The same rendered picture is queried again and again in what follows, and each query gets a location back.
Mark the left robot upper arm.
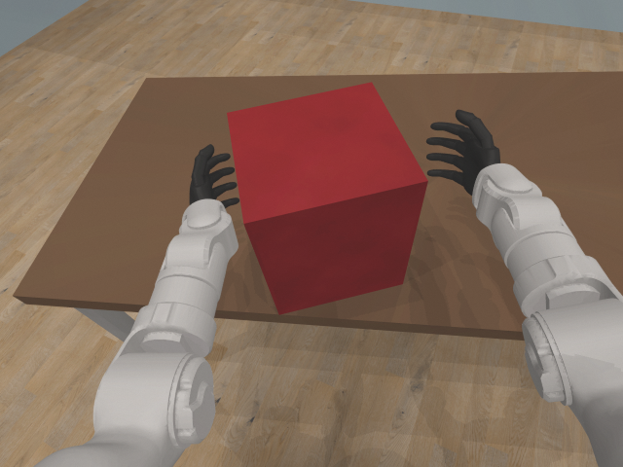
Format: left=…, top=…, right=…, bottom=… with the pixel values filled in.
left=33, top=352, right=215, bottom=467

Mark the robot left hand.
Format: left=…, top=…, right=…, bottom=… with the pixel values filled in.
left=190, top=144, right=239, bottom=208

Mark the robot right forearm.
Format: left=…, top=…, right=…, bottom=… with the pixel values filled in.
left=472, top=163, right=623, bottom=318

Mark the robot left forearm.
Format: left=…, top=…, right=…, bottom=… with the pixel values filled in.
left=93, top=198, right=238, bottom=432

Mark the table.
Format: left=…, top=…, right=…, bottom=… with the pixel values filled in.
left=13, top=71, right=623, bottom=341

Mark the carton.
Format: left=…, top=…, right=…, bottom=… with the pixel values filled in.
left=227, top=82, right=428, bottom=315

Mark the robot right hand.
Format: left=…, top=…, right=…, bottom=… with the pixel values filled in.
left=426, top=110, right=500, bottom=195

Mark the right robot upper arm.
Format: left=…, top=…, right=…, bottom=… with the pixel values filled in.
left=522, top=298, right=623, bottom=467

